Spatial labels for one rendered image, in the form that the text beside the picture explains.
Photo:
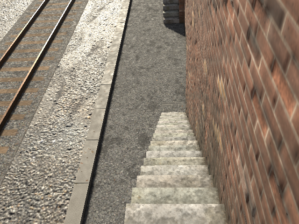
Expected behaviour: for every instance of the stairs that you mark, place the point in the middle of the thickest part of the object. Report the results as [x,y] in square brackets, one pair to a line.
[171,11]
[174,185]

